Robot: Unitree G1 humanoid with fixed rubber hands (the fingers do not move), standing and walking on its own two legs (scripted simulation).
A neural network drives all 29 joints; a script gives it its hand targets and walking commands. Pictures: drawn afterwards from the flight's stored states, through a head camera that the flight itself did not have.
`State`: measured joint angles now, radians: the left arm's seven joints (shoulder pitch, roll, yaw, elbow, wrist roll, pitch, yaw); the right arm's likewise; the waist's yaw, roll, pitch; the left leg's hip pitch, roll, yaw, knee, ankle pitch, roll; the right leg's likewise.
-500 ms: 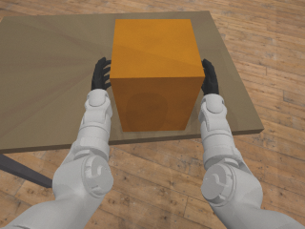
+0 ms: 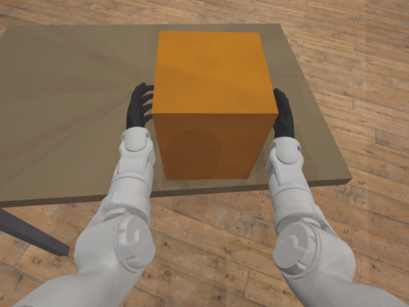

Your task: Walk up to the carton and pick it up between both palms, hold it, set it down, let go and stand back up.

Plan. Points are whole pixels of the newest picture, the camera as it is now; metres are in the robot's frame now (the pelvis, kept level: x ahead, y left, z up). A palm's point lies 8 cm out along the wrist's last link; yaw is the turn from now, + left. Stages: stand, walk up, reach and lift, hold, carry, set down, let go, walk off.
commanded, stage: reach and lift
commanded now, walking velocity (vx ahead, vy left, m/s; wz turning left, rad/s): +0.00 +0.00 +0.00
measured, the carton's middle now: (208, 112) +0.50 +0.02 +0.05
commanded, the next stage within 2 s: none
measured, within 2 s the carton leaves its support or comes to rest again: leaves its support in 0.84 s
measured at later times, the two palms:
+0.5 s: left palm (136, 134) +0.41 +0.16 +0.08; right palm (287, 141) +0.41 -0.13 +0.09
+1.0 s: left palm (129, 137) +0.40 +0.17 +0.09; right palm (285, 134) +0.41 -0.12 +0.11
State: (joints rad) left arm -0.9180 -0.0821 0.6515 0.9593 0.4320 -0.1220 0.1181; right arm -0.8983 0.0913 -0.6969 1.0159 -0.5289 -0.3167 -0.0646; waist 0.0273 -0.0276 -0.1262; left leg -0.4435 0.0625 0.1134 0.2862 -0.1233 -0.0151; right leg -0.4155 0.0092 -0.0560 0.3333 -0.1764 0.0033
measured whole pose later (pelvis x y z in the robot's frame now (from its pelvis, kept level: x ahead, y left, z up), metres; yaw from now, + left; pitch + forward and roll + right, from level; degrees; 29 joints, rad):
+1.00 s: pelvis -0.02 +0.00 +0.00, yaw +1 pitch +16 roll -1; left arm -0.90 0.03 0.32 1.16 0.13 -0.07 0.23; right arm -0.98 -0.07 -0.35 1.37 -0.17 -0.31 -0.14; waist 0.01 -0.03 -0.25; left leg -0.51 0.07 0.09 0.35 -0.12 -0.01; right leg -0.43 0.01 -0.08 0.30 -0.15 -0.01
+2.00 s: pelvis -0.05 +0.01 +0.00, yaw +2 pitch -2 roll -1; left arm -0.93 0.02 0.33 0.72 0.27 0.50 0.19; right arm -1.04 -0.03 -0.25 1.10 0.04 0.13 -0.19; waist -0.06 -0.07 -0.09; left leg -0.19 0.05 0.07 0.33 -0.11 -0.01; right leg -0.09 0.00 -0.10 0.27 -0.15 -0.01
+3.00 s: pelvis -0.05 +0.01 +0.00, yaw +4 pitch -6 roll -1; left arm -0.92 0.01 0.39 0.44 0.37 0.81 0.09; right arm -1.05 -0.07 -0.01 0.84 0.30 0.45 -0.33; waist -0.12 -0.04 -0.07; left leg -0.12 0.04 0.05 0.36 -0.14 0.00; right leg 0.00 0.00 -0.12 0.28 -0.17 0.00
